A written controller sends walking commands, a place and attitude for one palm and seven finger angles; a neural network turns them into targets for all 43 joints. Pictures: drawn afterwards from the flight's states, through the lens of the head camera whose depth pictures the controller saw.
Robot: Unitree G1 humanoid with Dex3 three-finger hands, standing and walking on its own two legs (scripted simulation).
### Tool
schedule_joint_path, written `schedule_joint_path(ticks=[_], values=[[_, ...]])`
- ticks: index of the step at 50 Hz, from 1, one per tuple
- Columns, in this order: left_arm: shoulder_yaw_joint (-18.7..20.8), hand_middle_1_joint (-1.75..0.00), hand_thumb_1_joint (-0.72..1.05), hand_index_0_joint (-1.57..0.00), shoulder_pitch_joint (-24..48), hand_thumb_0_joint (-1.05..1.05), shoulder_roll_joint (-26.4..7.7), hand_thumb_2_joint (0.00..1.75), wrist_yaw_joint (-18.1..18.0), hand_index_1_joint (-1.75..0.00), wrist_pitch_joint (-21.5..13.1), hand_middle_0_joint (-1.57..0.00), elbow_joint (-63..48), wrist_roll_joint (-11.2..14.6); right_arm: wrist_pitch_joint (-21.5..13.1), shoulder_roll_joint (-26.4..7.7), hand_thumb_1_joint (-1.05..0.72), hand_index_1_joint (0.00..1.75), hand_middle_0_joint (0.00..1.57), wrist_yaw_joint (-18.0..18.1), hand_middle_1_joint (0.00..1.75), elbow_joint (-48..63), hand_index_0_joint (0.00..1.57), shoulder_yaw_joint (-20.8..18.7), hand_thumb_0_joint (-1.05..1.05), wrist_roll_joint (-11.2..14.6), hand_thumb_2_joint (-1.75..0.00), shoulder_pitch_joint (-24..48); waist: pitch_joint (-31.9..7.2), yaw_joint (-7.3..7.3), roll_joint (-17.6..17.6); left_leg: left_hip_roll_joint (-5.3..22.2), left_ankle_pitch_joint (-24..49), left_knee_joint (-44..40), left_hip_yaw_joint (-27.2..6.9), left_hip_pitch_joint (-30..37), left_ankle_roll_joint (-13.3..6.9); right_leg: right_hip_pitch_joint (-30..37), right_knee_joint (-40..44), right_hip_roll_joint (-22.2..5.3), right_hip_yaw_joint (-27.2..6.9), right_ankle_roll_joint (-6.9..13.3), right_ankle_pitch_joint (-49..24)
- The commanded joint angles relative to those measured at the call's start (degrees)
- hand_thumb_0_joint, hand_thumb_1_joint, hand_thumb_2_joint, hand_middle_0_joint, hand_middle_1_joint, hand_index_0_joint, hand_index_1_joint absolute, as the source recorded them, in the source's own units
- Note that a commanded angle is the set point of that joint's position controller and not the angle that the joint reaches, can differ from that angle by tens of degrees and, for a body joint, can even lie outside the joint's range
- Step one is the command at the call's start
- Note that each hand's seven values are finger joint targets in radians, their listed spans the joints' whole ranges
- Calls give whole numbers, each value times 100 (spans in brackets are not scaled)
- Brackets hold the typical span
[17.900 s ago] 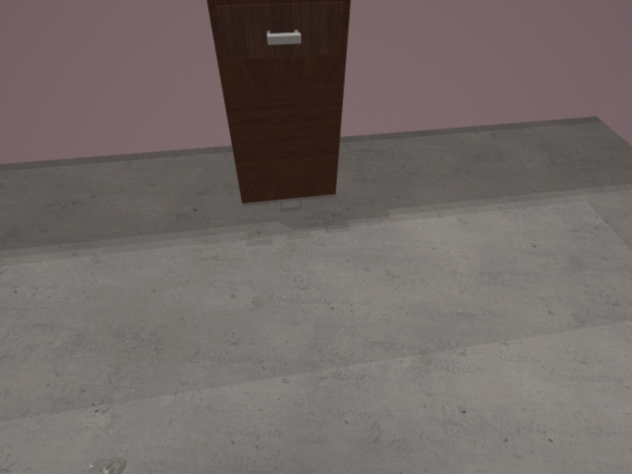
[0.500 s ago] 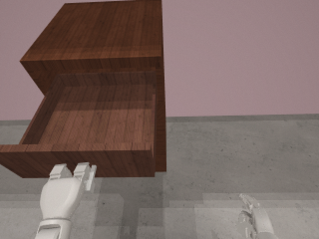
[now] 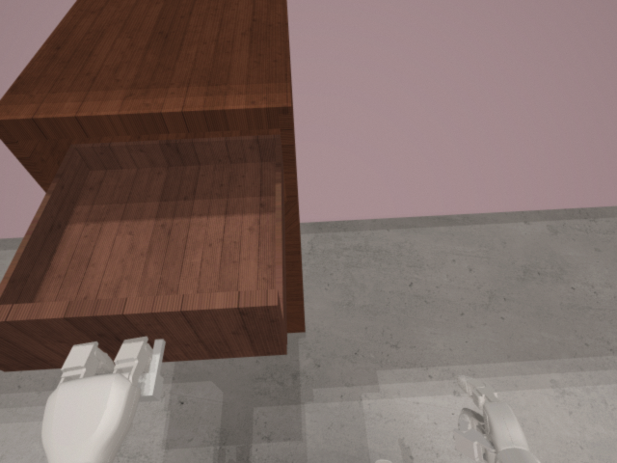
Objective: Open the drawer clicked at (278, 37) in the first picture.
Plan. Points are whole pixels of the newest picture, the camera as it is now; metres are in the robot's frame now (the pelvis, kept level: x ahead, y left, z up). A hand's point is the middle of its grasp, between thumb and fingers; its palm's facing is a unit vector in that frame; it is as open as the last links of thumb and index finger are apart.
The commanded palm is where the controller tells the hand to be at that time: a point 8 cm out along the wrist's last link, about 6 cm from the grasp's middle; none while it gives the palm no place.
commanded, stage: open the thumb to release the handle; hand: left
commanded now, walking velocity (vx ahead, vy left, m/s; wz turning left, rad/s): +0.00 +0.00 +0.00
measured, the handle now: (117, 369) +0.22 +0.25 +0.02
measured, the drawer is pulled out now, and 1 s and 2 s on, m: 0.30 0.28 0.28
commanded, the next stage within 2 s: lift the hand off the handle in 0.54 s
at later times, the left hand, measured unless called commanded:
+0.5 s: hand (121, 411) +0.18 +0.24 +0.00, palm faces -0.01 -0.06 -1.00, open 11.4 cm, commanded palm +0.15 +0.25 +0.05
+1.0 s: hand (123, 400) +0.19 +0.24 +0.00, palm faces +0.01 -0.04 -1.00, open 13.8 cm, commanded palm +0.17 +0.25 +0.06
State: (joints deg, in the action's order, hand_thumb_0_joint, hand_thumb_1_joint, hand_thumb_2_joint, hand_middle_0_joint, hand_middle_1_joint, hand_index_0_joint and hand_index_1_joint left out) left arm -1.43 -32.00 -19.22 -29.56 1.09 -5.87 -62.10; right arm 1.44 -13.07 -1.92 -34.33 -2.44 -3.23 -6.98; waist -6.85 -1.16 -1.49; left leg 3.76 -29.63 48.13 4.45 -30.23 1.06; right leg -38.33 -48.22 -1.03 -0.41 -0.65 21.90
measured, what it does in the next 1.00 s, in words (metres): stands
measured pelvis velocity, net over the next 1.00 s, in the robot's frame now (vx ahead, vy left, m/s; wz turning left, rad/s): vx -0.04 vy -0.02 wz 0.05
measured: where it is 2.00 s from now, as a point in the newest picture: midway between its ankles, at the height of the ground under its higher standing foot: outside the picture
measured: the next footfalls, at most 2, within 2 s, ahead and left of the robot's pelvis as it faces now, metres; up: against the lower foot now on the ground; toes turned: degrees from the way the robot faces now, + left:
none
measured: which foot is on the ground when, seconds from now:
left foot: down 0.00-1.00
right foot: down 0.00-1.00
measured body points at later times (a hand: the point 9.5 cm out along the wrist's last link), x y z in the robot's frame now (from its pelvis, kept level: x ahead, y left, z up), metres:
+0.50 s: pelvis -0.02 -0.01 +0.01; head +0.02 -0.03 +0.46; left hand +0.17 +0.24 +0.05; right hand +0.20 -0.22 -0.09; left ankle -0.07 +0.12 -0.70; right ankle +0.01 -0.13 -0.70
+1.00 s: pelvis -0.04 -0.02 +0.01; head +0.00 -0.04 +0.46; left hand +0.19 +0.24 +0.05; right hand +0.15 -0.24 -0.11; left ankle -0.07 +0.12 -0.70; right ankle +0.01 -0.13 -0.70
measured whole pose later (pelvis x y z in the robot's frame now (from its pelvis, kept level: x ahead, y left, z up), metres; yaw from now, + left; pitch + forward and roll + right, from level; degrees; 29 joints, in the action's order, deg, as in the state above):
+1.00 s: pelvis -0.04 -0.02 +0.01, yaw +3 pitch +7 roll +1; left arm -4.0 -7.4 -19.0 -26.8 0.9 15.7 -62.3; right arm -0.5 -12.6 4.6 -40.2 -1.9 -1.5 -7.1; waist -3.6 -3.4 -2.2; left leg 2.1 -23.3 43.6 2.1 -27.7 1.6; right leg -34.8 -44.3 -2.6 1.6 0.3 17.1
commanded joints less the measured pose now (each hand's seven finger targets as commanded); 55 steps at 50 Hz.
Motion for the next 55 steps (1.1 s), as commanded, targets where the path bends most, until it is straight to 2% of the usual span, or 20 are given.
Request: schedule_joint_path(ticks=[1,2,3,4,6,8,12,18,22,23,25,29,30,31,32,35,40,47,51,55], values=[[609,-135,90,-40,-1294,0,-635,90,-391,-135,106,-40,-1217,98,-267,-612,-90,30,20,13,30,925,20,-186,0,-4,-90,588,-1299,-460,-248,-340,3897,-358,-318,454,-69,1321,148,251,164,313,-2952],[587,-135,90,-40,996,0,-848,90,-440,-135,148,-40,-1070,-46,-171,-738,-90,30,20,108,30,672,20,-197,0,-18,-90,600,-1111,42,-169,-349,3347,-261,-383,370,-83,841,192,244,183,290,-2599],[739,-134,83,-40,990,0,-825,87,-499,-134,117,-40,-877,-120,-237,-652,-90,30,20,187,30,731,20,-241,0,-92,-90,540,-1162,-168,-195,-376,3135,-308,-365,346,-92,926,188,243,206,305,-2394],[816,-134,76,-39,643,0,-857,84,-528,-134,160,-39,-633,-110,-271,-628,-90,30,20,209,30,732,20,-251,0,-71,-90,490,-1392,-231,-95,-390,3183,-309,-347,439,-87,1053,194,256,219,315,-2468],[625,-132,62,-38,410,0,-673,78,-503,-132,256,-38,-528,-60,-287,-610,-90,30,20,254,30,720,20,-224,0,-23,-90,517,-1474,-269,-89,-401,3406,-338,-317,528,-70,1209,229,240,246,287,-2674],[523,-130,48,-37,721,0,-666,72,-414,-130,377,-37,-450,-23,-255,-615,-90,30,20,298,30,674,20,-199,0,12,-90,589,-1308,-239,131,-424,3168,-446,-320,453,-87,1306,340,235,290,262,-2571],[514,-127,20,-35,1042,0,-800,60,-202,-127,522,-35,-258,-71,-213,-576,-90,30,20,396,30,674,20,-115,0,53,-90,719,-1133,-321,187,-475,2730,-685,-268,455,-100,1523,546,225,280,267,-2302],[420,-123,-22,-32,1443,0,-806,42,53,-123,331,-32,-44,-84,-237,-540,-90,30,20,487,30,605,20,-54,0,23,-90,784,-811,-343,139,-551,2263,-896,-203,458,-121,1623,811,215,210,264,-2001],[695,-120,-50,-30,1578,0,-1007,30,98,-120,127,-30,120,-60,-270,-545,-90,30,20,526,30,554,20,-86,0,20,-90,739,-803,-375,300,-576,2013,-962,-182,367,-132,1708,932,184,133,248,-1821],[602,-120,-50,-30,1577,0,-910,30,92,-120,81,-30,111,-58,-291,-533,-90,30,20,525,30,550,20,-88,0,5,-90,752,-771,-387,159,-590,1996,-970,-162,373,-133,1707,945,169,129,249,-1834],[850,-120,-50,-30,1680,0,-1141,30,76,-120,21,-30,159,-39,-298,-560,-90,30,20,538,30,517,20,-116,0,13,-90,712,-857,-405,107,-594,1963,-1005,-166,370,-120,1783,978,166,97,261,-1743],[856,-120,-50,-30,1708,0,-1081,30,13,-120,-77,-30,313,-19,-339,-548,-90,30,20,549,30,484,20,-154,0,34,-90,710,-794,-404,121,-613,1813,-980,-130,279,-133,1711,1020,135,61,241,-1637],[990,-120,-50,-30,1765,0,-1227,30,-17,-120,-101,-30,271,-10,-338,-574,-90,30,20,555,30,475,20,-169,0,34,-90,713,-890,-419,35,-613,1830,-996,-137,286,-120,1768,1019,137,30,256,-1624],[948,-120,-50,-30,1673,0,-1171,30,-41,-120,-106,-30,329,-6,-351,-559,-90,30,20,553,30,483,20,-164,0,31,-90,711,-832,-436,80,-618,1760,-1016,-137,251,-118,1747,1008,136,67,251,-1529],[655,-120,-50,-30,1635,0,-849,30,-44,-120,-100,-30,183,32,-376,-542,-90,30,20,525,30,521,20,-178,0,49,-90,723,-885,-385,7,-617,1792,-994,-129,316,-122,1681,1017,139,93,251,-1526],[813,-120,-50,-30,1926,0,-1080,30,-126,-120,-73,-30,371,-10,-398,-595,-90,30,20,549,30,453,20,-190,0,38,-90,721,-836,-349,98,-609,1696,-996,-144,239,-124,1608,1028,144,108,250,-1357],[708,-120,-50,-30,2942,0,-1190,30,-124,-120,17,-30,713,-43,-433,-647,-90,30,20,643,30,345,20,-184,0,82,-90,659,-837,-222,206,-615,1338,-1023,-141,188,-172,1450,1118,119,115,220,-825],[524,-120,-50,-30,3506,0,-1143,30,20,-120,87,-30,1129,10,-458,-636,-90,30,20,725,30,257,20,-161,0,143,-90,573,-944,-241,217,-637,1293,-1144,-130,203,-174,1579,1180,113,130,203,-751],[562,-120,-50,-30,3802,0,-1303,30,88,-120,54,-30,826,51,-475,-625,-90,30,20,769,30,310,20,-134,0,146,-90,635,-1016,-281,43,-638,1318,-1302,-138,395,-175,1756,1313,109,124,206,-682],[540,-120,-50,-30,3643,0,-1238,30,171,-120,23,-30,569,118,-508,-621,-90,30,20,750,30,365,20,-125,0,154,-90,664,-1062,-325,-59,-616,1579,-1463,-155,601,-148,1935,1379,135,183,232,-850]])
